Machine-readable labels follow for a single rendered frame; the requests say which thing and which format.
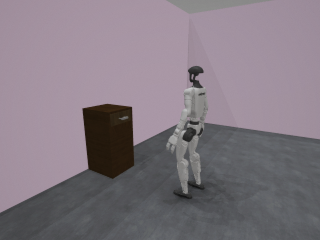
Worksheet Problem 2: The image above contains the drawer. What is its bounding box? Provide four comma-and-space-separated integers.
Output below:
110, 109, 131, 127

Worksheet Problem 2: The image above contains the robot left upper arm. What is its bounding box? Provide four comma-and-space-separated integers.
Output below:
183, 88, 194, 117

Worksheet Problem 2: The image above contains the robot right forearm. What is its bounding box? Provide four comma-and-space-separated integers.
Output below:
199, 109, 208, 125

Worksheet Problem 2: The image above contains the robot right upper arm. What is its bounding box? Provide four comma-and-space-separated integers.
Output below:
203, 87, 209, 111

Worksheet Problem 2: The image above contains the robot left forearm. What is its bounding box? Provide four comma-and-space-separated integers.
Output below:
173, 109, 188, 137

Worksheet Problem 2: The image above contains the robot left shin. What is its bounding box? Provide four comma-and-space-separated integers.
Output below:
177, 161, 189, 194

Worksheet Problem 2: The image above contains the handle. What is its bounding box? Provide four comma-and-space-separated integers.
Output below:
118, 116, 129, 120

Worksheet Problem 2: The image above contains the robot left foot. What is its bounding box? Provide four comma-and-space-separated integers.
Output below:
173, 190, 192, 199

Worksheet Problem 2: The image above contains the robot left hand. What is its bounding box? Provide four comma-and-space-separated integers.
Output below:
166, 134, 179, 154

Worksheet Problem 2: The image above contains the cabinet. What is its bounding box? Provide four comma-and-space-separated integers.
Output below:
82, 104, 134, 179

